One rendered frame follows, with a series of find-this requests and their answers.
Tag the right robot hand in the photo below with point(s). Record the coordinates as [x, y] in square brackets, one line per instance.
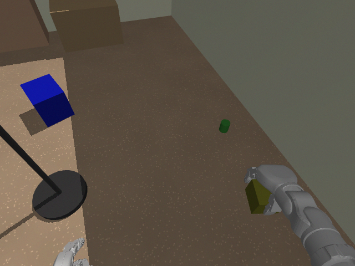
[271, 177]

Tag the right robot arm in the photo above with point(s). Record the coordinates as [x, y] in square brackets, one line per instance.
[320, 238]

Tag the left robot hand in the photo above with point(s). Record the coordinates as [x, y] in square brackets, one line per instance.
[66, 258]

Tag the floor lamp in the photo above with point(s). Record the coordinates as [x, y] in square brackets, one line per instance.
[60, 194]

